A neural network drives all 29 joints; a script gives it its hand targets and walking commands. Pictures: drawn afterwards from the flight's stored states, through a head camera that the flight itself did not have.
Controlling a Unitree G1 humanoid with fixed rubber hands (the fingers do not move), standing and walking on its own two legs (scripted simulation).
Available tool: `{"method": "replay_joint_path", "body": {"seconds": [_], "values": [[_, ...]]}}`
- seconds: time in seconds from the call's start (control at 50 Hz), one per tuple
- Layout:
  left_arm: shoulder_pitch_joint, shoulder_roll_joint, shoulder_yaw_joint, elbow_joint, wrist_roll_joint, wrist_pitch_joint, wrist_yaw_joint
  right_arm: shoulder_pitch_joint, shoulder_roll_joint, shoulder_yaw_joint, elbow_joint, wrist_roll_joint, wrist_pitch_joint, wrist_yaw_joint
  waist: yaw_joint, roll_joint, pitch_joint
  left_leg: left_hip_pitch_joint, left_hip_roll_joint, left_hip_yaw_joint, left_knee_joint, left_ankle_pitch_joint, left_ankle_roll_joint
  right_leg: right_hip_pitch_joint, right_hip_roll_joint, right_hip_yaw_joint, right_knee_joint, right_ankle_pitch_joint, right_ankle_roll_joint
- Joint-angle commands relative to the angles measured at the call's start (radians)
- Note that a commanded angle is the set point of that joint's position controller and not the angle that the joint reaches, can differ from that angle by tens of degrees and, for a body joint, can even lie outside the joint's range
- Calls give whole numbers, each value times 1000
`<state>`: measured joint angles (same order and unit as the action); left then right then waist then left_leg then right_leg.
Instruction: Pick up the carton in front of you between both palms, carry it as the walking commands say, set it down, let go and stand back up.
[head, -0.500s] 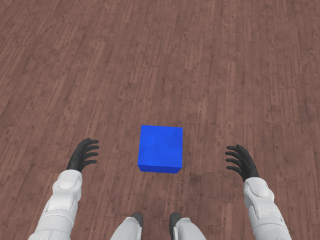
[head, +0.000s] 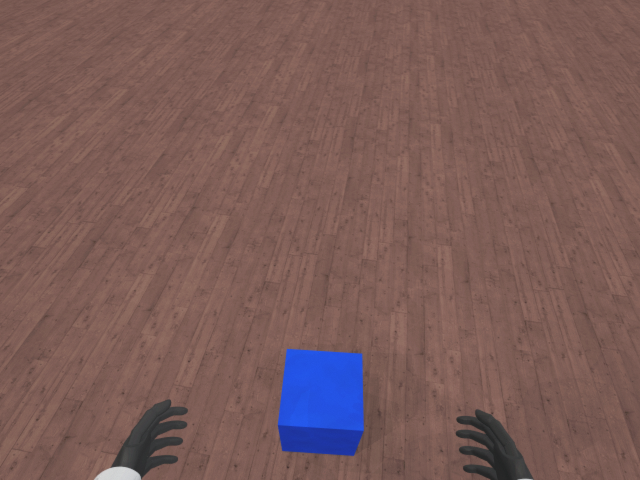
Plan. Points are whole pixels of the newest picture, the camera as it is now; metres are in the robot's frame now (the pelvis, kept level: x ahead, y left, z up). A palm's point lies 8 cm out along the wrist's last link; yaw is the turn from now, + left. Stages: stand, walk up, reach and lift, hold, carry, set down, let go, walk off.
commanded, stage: let go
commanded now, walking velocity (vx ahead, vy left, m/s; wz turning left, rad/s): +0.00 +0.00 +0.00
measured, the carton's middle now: (321, 403) +0.44 -0.01 -0.65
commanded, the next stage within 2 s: stand in 0.24 s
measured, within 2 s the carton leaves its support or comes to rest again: neither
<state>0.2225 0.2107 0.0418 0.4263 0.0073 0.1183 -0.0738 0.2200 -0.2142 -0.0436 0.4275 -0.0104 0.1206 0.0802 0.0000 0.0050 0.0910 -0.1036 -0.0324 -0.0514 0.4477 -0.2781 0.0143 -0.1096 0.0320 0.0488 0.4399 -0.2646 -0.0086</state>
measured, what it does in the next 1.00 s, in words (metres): stands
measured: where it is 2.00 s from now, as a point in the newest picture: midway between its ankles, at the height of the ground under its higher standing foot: outside the picture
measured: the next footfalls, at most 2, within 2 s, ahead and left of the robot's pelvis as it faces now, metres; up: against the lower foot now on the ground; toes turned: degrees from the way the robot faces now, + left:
none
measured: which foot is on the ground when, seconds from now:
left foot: down 0.00-1.00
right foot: down 0.00-1.00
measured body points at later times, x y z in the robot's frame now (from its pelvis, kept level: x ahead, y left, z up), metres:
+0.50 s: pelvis +0.01 +0.00 +0.00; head +0.02 +0.00 +0.44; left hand +0.15 +0.29 -0.09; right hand +0.16 -0.29 -0.09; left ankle -0.02 +0.11 -0.74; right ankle -0.01 -0.12 -0.74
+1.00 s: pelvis +0.02 +0.00 +0.00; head +0.02 +0.00 +0.45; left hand +0.14 +0.29 -0.10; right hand +0.15 -0.30 -0.10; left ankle -0.02 +0.11 -0.74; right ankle -0.01 -0.12 -0.74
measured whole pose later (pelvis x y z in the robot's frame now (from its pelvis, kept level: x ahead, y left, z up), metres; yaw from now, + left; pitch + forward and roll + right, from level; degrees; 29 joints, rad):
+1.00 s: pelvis +0.02 +0.00 +0.00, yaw +0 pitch -1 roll +0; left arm 0.16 0.34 0.03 0.84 0.03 0.00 0.02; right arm 0.16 -0.35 -0.02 0.83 -0.03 0.00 -0.03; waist 0.00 0.00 0.01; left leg -0.13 -0.03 -0.05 0.44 -0.29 0.01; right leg -0.14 0.03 0.04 0.44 -0.28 -0.01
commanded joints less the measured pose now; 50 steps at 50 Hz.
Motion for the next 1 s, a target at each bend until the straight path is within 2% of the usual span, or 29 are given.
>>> {"method": "replay_joint_path", "body": {"seconds": [0.0, 0.18, 0.2, 0.22, 0.24, 0.28, 0.32, 0.42, 0.52, 0.76, 0.98], "values": [[-53, 88, 28, -101, 6, 10, -1, -42, -93, -32, -99, -7, 11, -2, -4, 0, -3, -40, 8, 33, -87, 102, -25, 30, 6, -39, -63, 109, 17], [-43, 90, 32, -104, 14, 16, 2, -43, -86, -34, -112, -9, 16, -8, 2, -4, -40, 3, -2, 30, -64, 210, -24, 55, 4, -32, -46, 217, 22], [13, 91, 32, -46, -8, -16, 22, -84, -121, -33, -166, -29, 71, -36, 3, -38, -102, 45, -2, 18, -33, 271, -22, 46, 24, -33, -13, 216, 25], [0, 99, 33, -71, 1, -23, 31, -53, -110, -25, -147, -24, 82, -46, 10, -19, -91, 38, -4, 21, -24, 287, -24, 36, 22, -33, -7, 220, 28], [-56, 225, 62, 53, 30, -48, 72, -71, -206, -50, 12, -16, 6, -86, 6, -15, -59, -114, 53, 5, 4, 169, -40, -85, -52, 0, -16, 165, 36], [-49, 214, 52, 66, 39, -72, 86, -48, -200, -45, 47, -25, -48, -98, -5, -8, -78, -103, 58, -17, -1, 55, -38, -130, -72, 42, -32, 61, 17], [-64, 201, 48, 90, 39, -87, 87, -64, -192, -38, 80, -28, -76, -96, -2, 7, -81, -108, 66, -37, -14, 25, -27, -140, -72, 55, -36, 17, 9], [-60, 221, 44, 164, 34, -108, 84, -78, -218, -34, 153, -27, -104, -92, 3, 5, -156, -79, 83, -46, 9, 219, -20, -76, -79, 47, -2, 218, 7], [-57, 244, 42, 212, 31, -115, 94, -68, -246, -33, 204, -29, -117, -101, 1, -1, -169, -56, 92, -54, 12, 302, -16, -51, -86, 49, 5, 290, 6], [-72, 272, 32, 297, 25, -127, 100, -74, -275, -23, 289, -22, -131, -109, 1, -2, -149, -36, 104, -71, -13, 347, -11, -18, -100, 64, -11, 329, -6], [-90, 284, 23, 364, 22, -131, 98, -88, -289, -12, 355, -17, -136, -109, 2, 0, -128, -22, 112, -76, -55, 314, -6, -4, -110, 73, -48, 299, -9]]}}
